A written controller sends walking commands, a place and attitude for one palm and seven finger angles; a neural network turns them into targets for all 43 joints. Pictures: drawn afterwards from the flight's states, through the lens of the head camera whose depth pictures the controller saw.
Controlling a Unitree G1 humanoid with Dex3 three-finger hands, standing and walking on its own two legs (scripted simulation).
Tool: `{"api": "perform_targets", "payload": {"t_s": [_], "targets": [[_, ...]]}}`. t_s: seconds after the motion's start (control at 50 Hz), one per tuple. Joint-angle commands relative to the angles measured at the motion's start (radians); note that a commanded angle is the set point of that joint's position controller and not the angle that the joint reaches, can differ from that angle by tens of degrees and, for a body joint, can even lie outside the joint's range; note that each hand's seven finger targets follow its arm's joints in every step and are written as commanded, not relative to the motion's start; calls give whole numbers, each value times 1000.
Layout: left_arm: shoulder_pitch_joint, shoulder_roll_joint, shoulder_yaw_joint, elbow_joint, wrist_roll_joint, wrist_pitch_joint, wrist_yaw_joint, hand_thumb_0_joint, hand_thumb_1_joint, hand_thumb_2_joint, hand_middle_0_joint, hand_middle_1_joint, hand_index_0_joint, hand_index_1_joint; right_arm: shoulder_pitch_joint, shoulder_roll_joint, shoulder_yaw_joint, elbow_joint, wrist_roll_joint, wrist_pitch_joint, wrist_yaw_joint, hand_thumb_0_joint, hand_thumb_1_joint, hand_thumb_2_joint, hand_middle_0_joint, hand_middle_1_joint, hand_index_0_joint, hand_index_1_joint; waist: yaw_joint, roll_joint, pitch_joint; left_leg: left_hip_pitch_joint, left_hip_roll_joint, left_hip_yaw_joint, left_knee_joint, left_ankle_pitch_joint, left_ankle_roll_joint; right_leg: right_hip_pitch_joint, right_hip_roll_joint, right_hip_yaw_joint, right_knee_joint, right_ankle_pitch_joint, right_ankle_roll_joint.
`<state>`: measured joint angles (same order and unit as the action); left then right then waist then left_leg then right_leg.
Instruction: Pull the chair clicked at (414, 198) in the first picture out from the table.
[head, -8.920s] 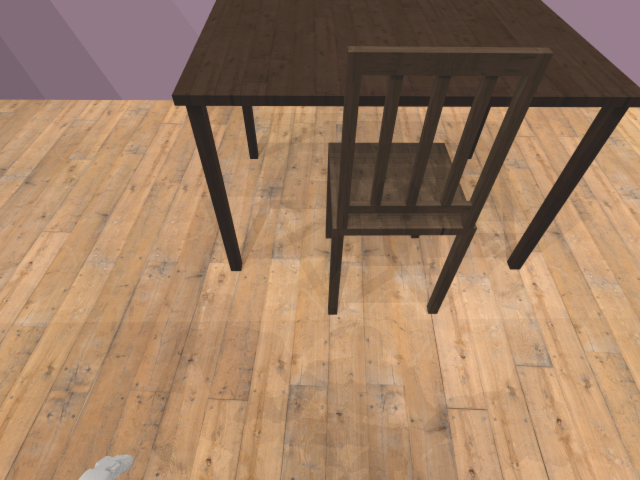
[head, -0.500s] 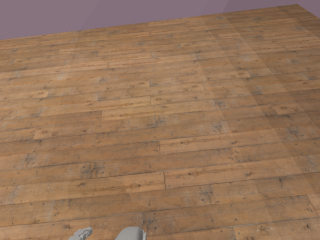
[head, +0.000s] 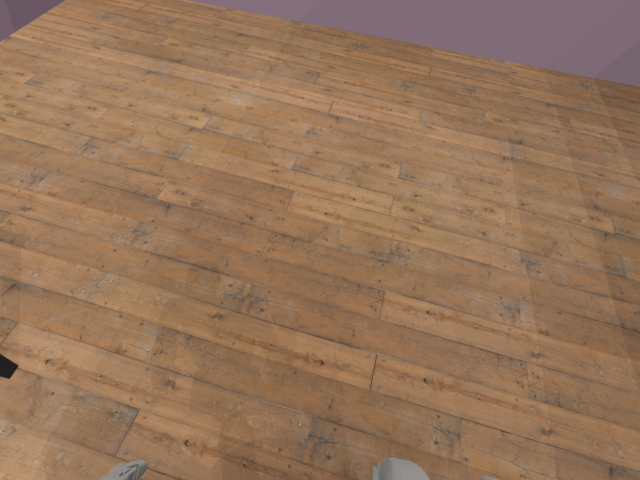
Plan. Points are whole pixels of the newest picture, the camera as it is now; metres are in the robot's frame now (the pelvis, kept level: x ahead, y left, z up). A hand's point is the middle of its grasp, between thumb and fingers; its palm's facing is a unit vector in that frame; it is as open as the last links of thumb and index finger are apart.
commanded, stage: turn to face it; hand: left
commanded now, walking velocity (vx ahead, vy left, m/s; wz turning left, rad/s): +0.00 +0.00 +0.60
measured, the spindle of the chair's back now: out of the picture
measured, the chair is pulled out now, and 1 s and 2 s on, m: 0.00 0.00 0.00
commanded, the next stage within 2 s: none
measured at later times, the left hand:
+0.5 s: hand out of the picture +0.04 +0.17 -0.14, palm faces +0.30 -0.91 -0.29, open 7.4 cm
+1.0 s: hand out of the picture -0.06 +0.25 -0.17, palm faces +0.61 -0.76 -0.23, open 7.4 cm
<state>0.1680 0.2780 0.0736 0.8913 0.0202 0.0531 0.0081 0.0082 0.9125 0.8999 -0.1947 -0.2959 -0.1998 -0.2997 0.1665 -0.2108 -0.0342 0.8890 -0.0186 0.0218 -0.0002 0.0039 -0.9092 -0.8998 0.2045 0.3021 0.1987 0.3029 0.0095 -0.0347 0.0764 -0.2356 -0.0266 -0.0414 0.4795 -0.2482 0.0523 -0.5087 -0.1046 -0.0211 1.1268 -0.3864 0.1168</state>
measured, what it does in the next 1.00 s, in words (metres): steps on the spot, turning left: right foot, then left foot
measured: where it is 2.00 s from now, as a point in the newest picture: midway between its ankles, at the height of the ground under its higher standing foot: outside the picture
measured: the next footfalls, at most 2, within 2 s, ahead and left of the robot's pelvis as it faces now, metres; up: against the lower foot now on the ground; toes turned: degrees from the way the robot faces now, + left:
right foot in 0.26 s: +0.07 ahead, -0.16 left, +0.00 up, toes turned +8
left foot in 0.72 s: -0.01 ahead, +0.11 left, +0.00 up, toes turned +32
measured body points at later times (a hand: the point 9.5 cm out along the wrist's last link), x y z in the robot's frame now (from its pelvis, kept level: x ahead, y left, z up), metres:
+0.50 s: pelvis +0.01 -0.05 +0.00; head +0.05 -0.08 +0.45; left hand +0.03 +0.21 -0.12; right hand +0.13 -0.30 -0.16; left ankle -0.06 +0.10 -0.64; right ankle +0.03 -0.16 -0.74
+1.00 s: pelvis -0.01 +0.02 +0.00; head +0.00 +0.06 +0.45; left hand -0.09 +0.29 -0.15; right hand +0.22 -0.13 -0.12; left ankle -0.05 +0.09 -0.74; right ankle +0.09 -0.14 -0.66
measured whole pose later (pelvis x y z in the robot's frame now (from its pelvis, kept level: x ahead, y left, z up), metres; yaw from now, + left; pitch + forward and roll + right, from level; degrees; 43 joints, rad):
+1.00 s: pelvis -0.01 +0.02 +0.00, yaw +36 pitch +0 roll -2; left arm 0.16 0.27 0.07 0.89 0.02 0.05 0.01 0.01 0.91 0.90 -0.20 -0.30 -0.20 -0.30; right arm 0.17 -0.21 -0.03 0.89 -0.02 0.03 0.00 0.00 -0.91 -0.90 0.20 0.30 0.20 0.30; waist 0.00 -0.03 0.07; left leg -0.24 -0.04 -0.06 0.48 -0.23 0.06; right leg -0.49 -0.10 -0.02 1.09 -0.39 0.11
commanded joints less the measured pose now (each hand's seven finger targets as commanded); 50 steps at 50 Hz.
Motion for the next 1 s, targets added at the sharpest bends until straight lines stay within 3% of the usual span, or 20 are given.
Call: {"api": "perform_targets", "payload": {"t_s": [0.0, 0.14, 0.2, 0.22, 0.24, 0.26, 0.28, 0.32, 0.36, 0.46, 0.56, 0.64, 0.66, 0.68, 0.7, 0.72, 0.76, 0.8, 0.84, 0.98], "targets": [[-44, 63, 12, -95, -6, -19, 10, 0, 900, 900, -200, -300, -200, -300, 70, -221, -72, -47, -2, -10, -10, 0, -900, -900, 200, 300, 200, 300, -46, 170, -94, 104, 243, -265, -134, 434, 116, -39, 12, 23, -80, 0, 1], [-70, 40, 4, -134, -17, -34, 17, 0, 900, 900, -200, -300, -200, -300, 68, -224, -84, -52, -8, 1, -11, 0, -900, -900, 200, 300, 200, 300, -44, 218, -125, 68, 210, -374, -63, 528, 120, 116, 81, 20, -363, -50, -23], [26, 57, 9, -112, -22, -53, 21, 0, 900, 900, -200, -300, -200, -300, 43, -210, -89, -59, 2, 2, -9, 0, -900, -900, 200, 300, 200, 300, 4, 175, -169, -16, 152, -366, 27, 471, 62, 334, 88, 9, -657, 157, -32], [63, 98, 18, -104, -18, -65, 26, 0, 900, 900, -200, -300, -200, -300, 56, -171, -85, -61, 11, 0, -4, 0, -900, -900, 200, 300, 200, 300, 18, 81, -196, -137, 103, -326, 105, 287, 6, 507, 0, 80, -784, 261, -49], [79, 199, 39, -104, -1, -74, 35, 0, 900, 900, -200, -300, -200, -300, 94, -96, -72, -75, 19, -3, -1, 0, -900, -900, 200, 300, 200, 300, 21, -227, -228, -348, -43, -122, 330, -189, -86, 671, -295, 351, -834, 412, -153], [85, 231, 39, -111, -1, -67, 35, 0, 900, 900, -200, -300, -200, -300, 85, -135, -83, -91, 8, 5, -4, 0, -900, -900, 200, 300, 200, 300, 23, -211, -211, -358, -47, -68, 559, -389, -109, 530, -453, 430, -822, 532, -271], [54, 192, 30, -119, -3, -61, 36, 0, 900, 900, -200, -300, -200, -300, 81, -144, -89, -85, 1, 14, -2, 0, -900, -900, 200, 300, 200, 300, 4, -101, -159, -342, -10, -82, 692, -341, -102, 423, -404, 326, -818, 455, -293], [-31, 119, 12, -123, -8, -62, 31, 0, 900, 900, -200, -300, -200, -300, 75, -134, -87, -37, -5, 32, 12, 0, -900, -900, 200, 300, 200, 300, -35, -112, -69, -363, 32, -50, 776, -214, -117, 354, -271, 184, -822, 385, -234], [-41, 83, -1, -119, -7, -64, 26, 0, 900, 900, -200, -300, -200, -300, 83, -125, -84, -27, -4, 38, 24, 0, -900, -900, 200, 300, 200, 300, -46, -140, -24, -357, 45, -17, 792, -130, -127, 317, -212, 61, -812, 431, -203], [58, 107, 6, -83, 1, -62, 27, 0, 900, 900, -200, -300, -200, -300, 12, -120, -75, -32, -1, 48, 31, 0, -900, -900, 200, 300, 200, 300, -4, -166, -15, -343, 61, 35, 685, -120, -143, 366, -226, -11, -819, 404, -207], [109, 142, 21, -58, 10, -53, 24, 0, 900, 900, -200, -300, -200, -300, -75, -100, -55, -60, 6, 34, 34, 0, -900, -900, 200, 300, 200, 300, 32, -203, -48, -257, 61, 114, 407, -186, -134, 424, -254, -75, -745, 554, -223], [108, 168, 36, -49, 7, -43, 21, 0, 900, 900, -200, -300, -200, -300, -20, -109, -50, -56, 8, 12, 29, 0, -900, -900, 200, 300, 200, 300, 12, -190, -119, -93, 34, 168, 141, -95, -105, 431, -264, -136, -602, 617, -184], [102, 160, 36, -47, 0, -40, 19, 0, 900, 900, -200, -300, -200, -300, 29, -136, -57, -49, 6, 5, 29, 0, -900, -900, 200, 300, 200, 300, -17, -113, -148, 26, 36, 147, 6, 25, -95, 374, -248, -163, -498, 562, -145], [109, 128, 31, -62, -9, -36, 15, 0, 900, 900, -200, -300, -200, -300, 114, -221, -78, -34, 1, -6, 26, 0, -900, -900, 200, 300, 200, 300, -66, 85, -224, 235, 152, -13, -81, 245, -43, 207, -185, -193, -279, 373, -86], [69, 50, 9, -114, -15, -36, 7, 0, 900, 900, -200, -300, -200, -300, 190, -336, -108, -26, 4, -14, 16, 0, -900, -900, 200, 300, 200, 300, -109, 390, -252, 364, 429, -382, -87, 759, 96, -91, -33, -163, -57, -294, -5], [9, 67, 4, -126, -7, -24, 16, 0, 900, 900, -200, -300, -200, -300, 237, -347, -106, 4, 11, -5, 7, 0, -900, -900, 200, 300, 200, 300, -123, 289, -270, 338, 472, -351, -54, 861, 172, -95, -36, -43, 43, -319, -23], [-22, 62, 11, -104, -6, -22, 18, 0, 900, 900, -200, -300, -200, -300, 141, -276, -89, -20, 2, -10, -12, 0, -900, -900, 200, 300, 200, 300, -90, 262, -188, 234, 367, -278, -67, 661, 150, -122, -49, -4, 97, -186, -24], [-4, 74, 15, -74, -6, -22, 9, 0, 900, 900, -200, -300, -200, -300, 36, -226, -67, -45, -1, -11, -17, 0, -900, -900, 200, 300, 200, 300, -45, 235, -111, 128, 286, -200, -87, 605, 110, -81, -39, 14, 88, -73, -19], [31, 71, 14, -60, -5, -22, 4, 0, 900, 900, -200, -300, -200, -300, 26, -217, -63, -52, 2, -17, -17, 0, -900, -900, 200, 300, 200, 300, -26, 200, -124, 138, 246, -165, -94, 616, 90, -58, -17, 7, 62, -18, -13], [-33, 64, 14, -90, -5, -17, 11, 0, 900, 900, -200, -300, -200, -300, 59, -220, -71, -48, -3, -8, -11, 0, -900, -900, 200, 300, 200, 300, -41, 183, -96, 84, 241, -290, -150, 338, 117, -29, 13, 27, -84, -2, -5]]}}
